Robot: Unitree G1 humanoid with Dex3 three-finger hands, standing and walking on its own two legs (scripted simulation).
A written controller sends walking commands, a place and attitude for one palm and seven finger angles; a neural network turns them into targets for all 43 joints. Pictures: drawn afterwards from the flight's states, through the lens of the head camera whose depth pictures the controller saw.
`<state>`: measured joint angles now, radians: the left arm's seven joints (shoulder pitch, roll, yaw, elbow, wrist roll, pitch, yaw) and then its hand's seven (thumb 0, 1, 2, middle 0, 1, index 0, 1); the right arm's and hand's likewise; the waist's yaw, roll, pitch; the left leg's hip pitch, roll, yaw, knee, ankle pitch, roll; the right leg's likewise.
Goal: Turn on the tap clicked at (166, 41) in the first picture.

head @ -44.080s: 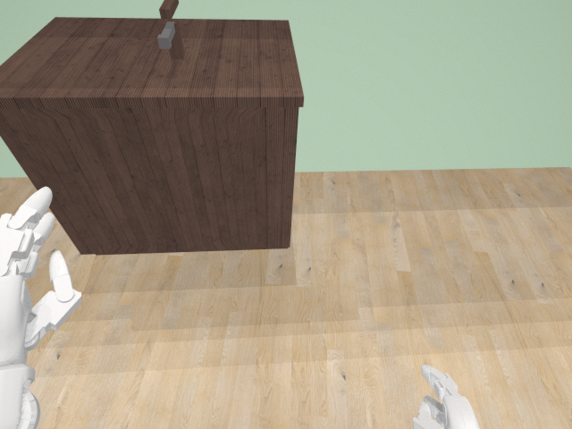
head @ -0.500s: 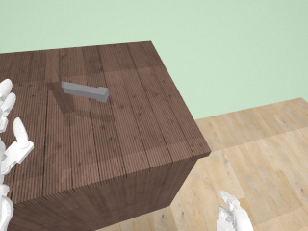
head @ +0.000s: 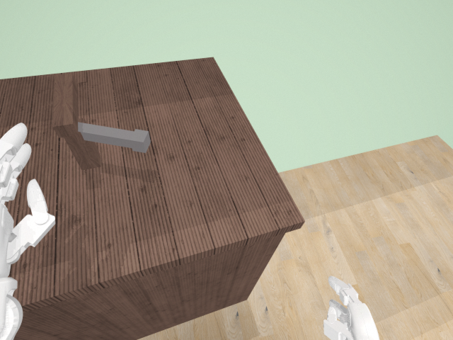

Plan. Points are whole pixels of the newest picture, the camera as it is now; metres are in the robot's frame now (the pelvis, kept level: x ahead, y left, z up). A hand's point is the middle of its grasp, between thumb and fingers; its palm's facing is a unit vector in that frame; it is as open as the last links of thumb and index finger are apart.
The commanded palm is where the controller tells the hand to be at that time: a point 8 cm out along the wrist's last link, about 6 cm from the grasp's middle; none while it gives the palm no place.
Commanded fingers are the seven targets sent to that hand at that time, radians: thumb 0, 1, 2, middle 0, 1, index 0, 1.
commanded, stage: look again from close up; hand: left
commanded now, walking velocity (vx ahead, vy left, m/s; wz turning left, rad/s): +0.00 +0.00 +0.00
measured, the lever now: (140, 141) +0.41 +0.21 +0.10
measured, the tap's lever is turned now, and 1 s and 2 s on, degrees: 63 63 63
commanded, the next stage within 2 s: turn the palm inward beside the body in 0.32 s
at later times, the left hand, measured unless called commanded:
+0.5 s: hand (37, 183) +0.25 +0.27 +0.18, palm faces +0.43 -0.79 -0.44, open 7.4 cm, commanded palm +0.17 +0.28 +0.17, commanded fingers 0.00 0.90 0.90 -0.20 -0.30 -0.20 -0.30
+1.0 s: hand (77, 229) +0.21 +0.21 +0.16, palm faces +0.50 -0.80 -0.33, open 7.4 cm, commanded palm +0.15 +0.25 +0.17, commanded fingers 0.00 0.90 0.90 -0.20 -0.30 -0.20 -0.30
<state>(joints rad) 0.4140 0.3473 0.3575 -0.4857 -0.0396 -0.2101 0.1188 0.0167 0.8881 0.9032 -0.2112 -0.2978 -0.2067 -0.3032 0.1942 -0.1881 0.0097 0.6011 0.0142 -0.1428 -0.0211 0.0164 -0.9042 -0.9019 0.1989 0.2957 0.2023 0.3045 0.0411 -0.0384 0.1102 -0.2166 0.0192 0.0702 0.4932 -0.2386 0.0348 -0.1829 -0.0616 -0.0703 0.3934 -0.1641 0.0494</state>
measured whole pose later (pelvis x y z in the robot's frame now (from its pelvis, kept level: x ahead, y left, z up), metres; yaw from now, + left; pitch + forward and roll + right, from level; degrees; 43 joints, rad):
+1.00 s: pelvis +0.00 -0.07 -0.01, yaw +4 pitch -3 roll +0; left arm 0.23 0.37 0.34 -0.29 -0.12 0.01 0.06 0.02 0.89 0.90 -0.21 -0.30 -0.20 -0.30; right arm 0.15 -0.24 0.04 0.68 0.03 -0.16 -0.08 0.02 -0.90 -0.90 0.20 0.30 0.20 0.30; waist 0.09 0.06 0.01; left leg -0.28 0.05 -0.04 0.60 -0.28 -0.04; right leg -0.27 -0.01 -0.13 0.60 -0.30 -0.04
